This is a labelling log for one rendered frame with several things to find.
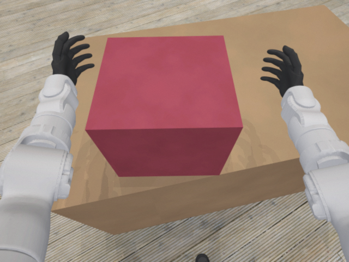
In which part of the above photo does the right robot upper arm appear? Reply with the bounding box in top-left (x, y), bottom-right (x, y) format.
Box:
top-left (303, 163), bottom-right (349, 262)

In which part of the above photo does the robot right hand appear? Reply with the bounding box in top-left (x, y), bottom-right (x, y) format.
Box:
top-left (260, 45), bottom-right (304, 97)

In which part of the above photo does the carton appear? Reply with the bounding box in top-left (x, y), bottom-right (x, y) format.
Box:
top-left (85, 35), bottom-right (243, 177)

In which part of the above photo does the pedestal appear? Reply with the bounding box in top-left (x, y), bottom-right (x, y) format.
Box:
top-left (51, 5), bottom-right (349, 235)

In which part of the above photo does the robot left hand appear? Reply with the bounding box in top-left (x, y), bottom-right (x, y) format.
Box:
top-left (51, 32), bottom-right (94, 85)

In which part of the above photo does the left robot upper arm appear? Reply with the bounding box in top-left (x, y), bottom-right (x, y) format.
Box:
top-left (0, 144), bottom-right (74, 262)

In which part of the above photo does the right robot forearm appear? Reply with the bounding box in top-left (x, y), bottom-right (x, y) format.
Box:
top-left (281, 86), bottom-right (349, 174)

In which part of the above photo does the left robot forearm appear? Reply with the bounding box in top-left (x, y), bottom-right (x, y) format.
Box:
top-left (0, 74), bottom-right (79, 196)

